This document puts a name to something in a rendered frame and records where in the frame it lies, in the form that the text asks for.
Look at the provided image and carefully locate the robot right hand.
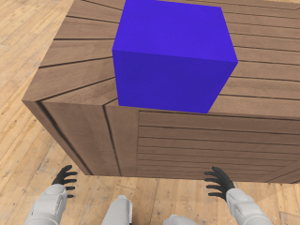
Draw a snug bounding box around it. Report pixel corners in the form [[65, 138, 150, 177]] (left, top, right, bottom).
[[204, 166, 235, 202]]

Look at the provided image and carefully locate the carton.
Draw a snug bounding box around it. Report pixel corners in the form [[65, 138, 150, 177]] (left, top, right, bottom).
[[112, 0, 238, 113]]

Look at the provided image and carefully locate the robot left thigh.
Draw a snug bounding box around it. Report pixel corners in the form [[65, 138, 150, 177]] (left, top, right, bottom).
[[101, 199, 133, 225]]

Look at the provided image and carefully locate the right robot forearm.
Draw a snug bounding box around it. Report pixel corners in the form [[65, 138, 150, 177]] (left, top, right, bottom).
[[226, 187, 273, 225]]

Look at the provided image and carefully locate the left robot forearm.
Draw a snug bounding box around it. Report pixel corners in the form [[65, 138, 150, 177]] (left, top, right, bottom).
[[24, 184, 68, 225]]

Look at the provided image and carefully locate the robot left shin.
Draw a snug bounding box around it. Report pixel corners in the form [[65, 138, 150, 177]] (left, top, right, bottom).
[[117, 195, 127, 200]]

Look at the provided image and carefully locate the pedestal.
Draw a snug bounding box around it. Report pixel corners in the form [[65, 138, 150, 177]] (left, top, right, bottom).
[[22, 0, 300, 185]]

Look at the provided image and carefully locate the robot left hand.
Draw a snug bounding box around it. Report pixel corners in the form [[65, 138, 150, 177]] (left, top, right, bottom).
[[52, 165, 78, 199]]

